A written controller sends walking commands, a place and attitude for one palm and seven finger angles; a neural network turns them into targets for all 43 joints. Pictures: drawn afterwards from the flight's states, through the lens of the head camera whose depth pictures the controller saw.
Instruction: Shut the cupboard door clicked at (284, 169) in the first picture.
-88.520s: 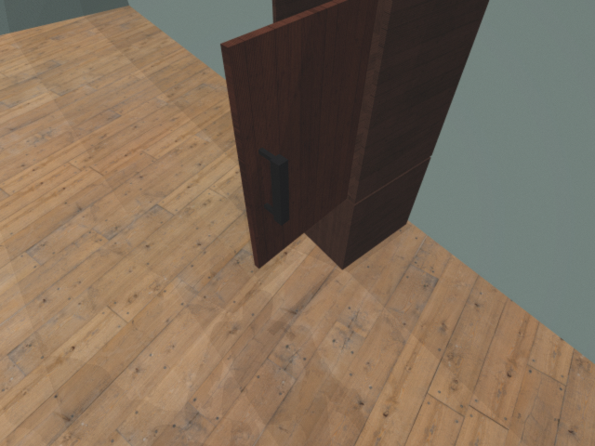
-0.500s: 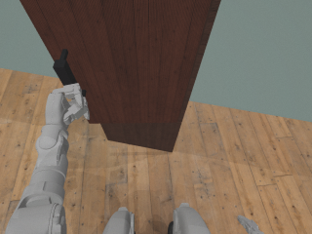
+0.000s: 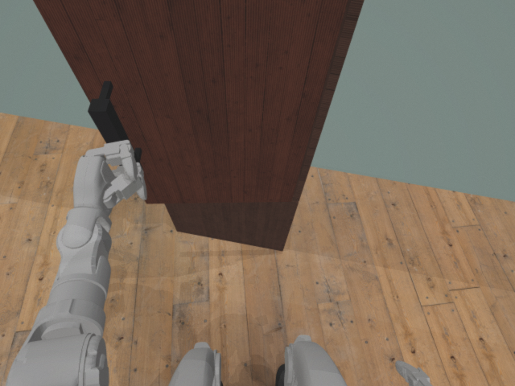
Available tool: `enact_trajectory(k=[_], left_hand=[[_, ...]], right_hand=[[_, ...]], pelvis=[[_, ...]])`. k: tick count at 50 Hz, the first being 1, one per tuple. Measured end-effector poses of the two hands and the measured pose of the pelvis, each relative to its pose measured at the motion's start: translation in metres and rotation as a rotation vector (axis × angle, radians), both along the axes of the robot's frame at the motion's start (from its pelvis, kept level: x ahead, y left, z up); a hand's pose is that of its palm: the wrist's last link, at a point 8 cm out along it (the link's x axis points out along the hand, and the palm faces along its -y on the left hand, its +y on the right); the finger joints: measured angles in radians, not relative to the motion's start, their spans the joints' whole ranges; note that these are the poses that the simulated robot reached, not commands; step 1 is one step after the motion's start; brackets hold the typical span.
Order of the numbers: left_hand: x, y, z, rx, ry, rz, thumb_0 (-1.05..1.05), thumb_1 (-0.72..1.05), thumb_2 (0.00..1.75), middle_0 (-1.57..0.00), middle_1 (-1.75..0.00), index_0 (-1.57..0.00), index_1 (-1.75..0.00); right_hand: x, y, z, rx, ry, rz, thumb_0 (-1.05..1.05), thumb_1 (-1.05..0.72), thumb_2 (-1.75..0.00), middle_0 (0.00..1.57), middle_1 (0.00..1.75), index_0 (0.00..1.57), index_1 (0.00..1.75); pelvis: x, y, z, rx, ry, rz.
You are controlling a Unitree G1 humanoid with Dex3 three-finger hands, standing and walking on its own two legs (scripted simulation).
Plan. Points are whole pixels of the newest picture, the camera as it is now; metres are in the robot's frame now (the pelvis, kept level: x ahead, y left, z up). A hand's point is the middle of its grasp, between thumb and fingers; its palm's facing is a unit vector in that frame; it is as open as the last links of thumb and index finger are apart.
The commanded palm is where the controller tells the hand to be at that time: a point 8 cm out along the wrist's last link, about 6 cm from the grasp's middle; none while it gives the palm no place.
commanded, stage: push the door shut along its arc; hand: left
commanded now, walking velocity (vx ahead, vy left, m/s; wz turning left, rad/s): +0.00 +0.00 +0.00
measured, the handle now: (122, 134) +0.51 +0.23 +0.04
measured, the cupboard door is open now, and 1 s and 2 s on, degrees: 13 0 0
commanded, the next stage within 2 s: pull the fist back off the door in 1.00 s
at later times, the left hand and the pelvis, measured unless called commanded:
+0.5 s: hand (147, 151) +0.47 +0.18 +0.05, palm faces -0.11 -0.99 -0.03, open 3.1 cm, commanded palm +0.47 +0.22 +0.05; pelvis -0.01 +0.00 -0.02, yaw +0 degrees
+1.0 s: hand (159, 133) +0.51 +0.16 +0.05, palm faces -0.23 -0.97 -0.02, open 3.1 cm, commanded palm +0.53 +0.19 +0.05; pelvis -0.02 +0.00 -0.03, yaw -1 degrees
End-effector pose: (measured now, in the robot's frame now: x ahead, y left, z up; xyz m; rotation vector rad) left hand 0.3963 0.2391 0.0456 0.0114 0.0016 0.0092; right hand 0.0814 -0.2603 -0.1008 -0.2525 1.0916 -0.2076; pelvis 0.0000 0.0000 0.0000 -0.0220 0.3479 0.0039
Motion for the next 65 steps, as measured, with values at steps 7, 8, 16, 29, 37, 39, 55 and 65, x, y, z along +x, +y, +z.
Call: enact_trajectory(k=[7,8,16,29,37,39,55,65], left_hand=[[0.009,-0.002,0.002,0.013,-0.007,-0.024,0.01,0.9,0.9,-1.3,-1.5,-1.3,-1.5],[0.012,-0.002,0.003,0.013,-0.01,-0.029,0.01,0.9,0.9,-1.3,-1.5,-1.3,-1.5],[0.031,0.001,0.007,0.021,0.002,-0.073,0.01,0.9,0.9,-1.32,-1.5,-1.3,-1.5],[0.073,-0.008,0.005,0.021,0.02,-0.144,0.01,0.9,0.9,-1.31,-1.5,-1.31,-1.5],[0.099,-0.019,0.005,0.008,0.028,-0.191,0.01,0.9,0.9,-1.3,-1.5,-1.3,-1.5],[0.103,-0.019,0.005,0.011,0.03,-0.195,0.01,0.9,0.9,-1.3,-1.5,-1.3,-1.5],[0.102,-0.017,0.005,0.021,0.034,-0.242,0.01,0.9,0.9,-1.3,-1.5,-1.3,-1.5],[0.106,-0.034,0.002,-0.006,0.007,0.083,0.01,0.9,0.9,-1.3,-1.5,-1.3,-1.5]], right_hand=[[0.003,0.002,-0.002,-0.003,-0.013,0.012,0.01,-0.91,-0.9,0.2,0.3,0.2,0.3],[0.003,0.002,-0.003,-0.004,-0.011,0.011,0.01,-0.91,-0.9,0.2,0.3,0.2,0.3],[-0.015,0.0,-0.01,-0.008,0.037,-0.006,0.01,-0.91,-0.9,0.2,0.3,0.2,0.3],[-0.066,-0.008,-0.018,-0.043,0.16,-0.065,0.01,-0.91,-0.9,0.2,0.3,0.2,0.3],[-0.091,-0.005,-0.016,-0.049,0.215,-0.108,0.01,-0.91,-0.9,0.2,0.3,0.2,0.3],[-0.095,-0.003,-0.016,-0.047,0.223,-0.116,0.01,-0.91,-0.9,0.2,0.3,0.2,0.3],[-0.102,0.001,-0.023,-0.074,0.211,-0.075,0.01,-0.91,-0.9,0.2,0.3,0.2,0.3],[-0.112,0.004,-0.027,-0.052,0.191,-0.024,0.0,-0.91,-0.9,0.2,0.3,0.2,0.3]], pelvis=[[-0.003,0.0,-0.003,-0.002,-0.001,0.005],[-0.004,0.0,-0.003,-0.002,0.0,0.006],[-0.008,0.0,-0.009,-0.007,0.019,0.009],[-0.014,0.001,-0.021,-0.021,0.069,0.006],[-0.014,0.003,-0.024,-0.027,0.095,-0.007],[-0.014,0.004,-0.025,-0.029,0.102,-0.009],[-0.031,0.005,-0.037,-0.051,0.116,0.018],[-0.044,0.004,-0.043,-0.044,0.134,0.018]])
